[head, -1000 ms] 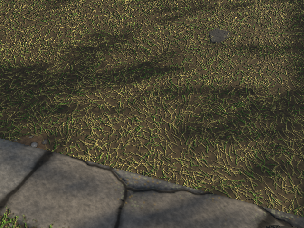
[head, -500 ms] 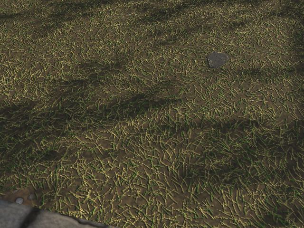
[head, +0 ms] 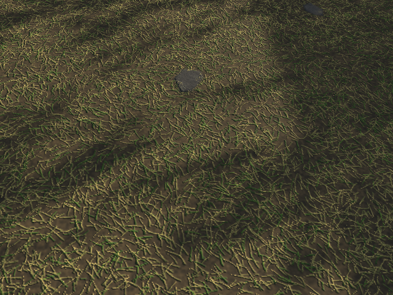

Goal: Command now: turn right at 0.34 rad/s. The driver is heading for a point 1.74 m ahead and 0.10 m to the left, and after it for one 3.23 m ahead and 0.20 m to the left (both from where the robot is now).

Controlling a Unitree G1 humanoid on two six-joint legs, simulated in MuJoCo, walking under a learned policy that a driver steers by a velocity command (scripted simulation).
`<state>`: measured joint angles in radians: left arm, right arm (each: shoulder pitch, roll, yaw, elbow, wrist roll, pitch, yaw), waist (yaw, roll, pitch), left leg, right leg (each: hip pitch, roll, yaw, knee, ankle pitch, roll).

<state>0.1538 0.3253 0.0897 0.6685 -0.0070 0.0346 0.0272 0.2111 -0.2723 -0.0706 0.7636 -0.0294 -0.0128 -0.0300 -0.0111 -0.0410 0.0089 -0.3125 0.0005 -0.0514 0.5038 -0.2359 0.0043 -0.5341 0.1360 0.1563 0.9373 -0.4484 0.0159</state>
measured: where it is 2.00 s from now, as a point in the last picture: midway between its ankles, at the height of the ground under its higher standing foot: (203, 197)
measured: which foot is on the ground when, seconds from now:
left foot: down 0.00-0.30, up 0.32-0.54, down 0.56-1.00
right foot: up 0.00-0.24, down 0.26-0.56, up 0.58-1.00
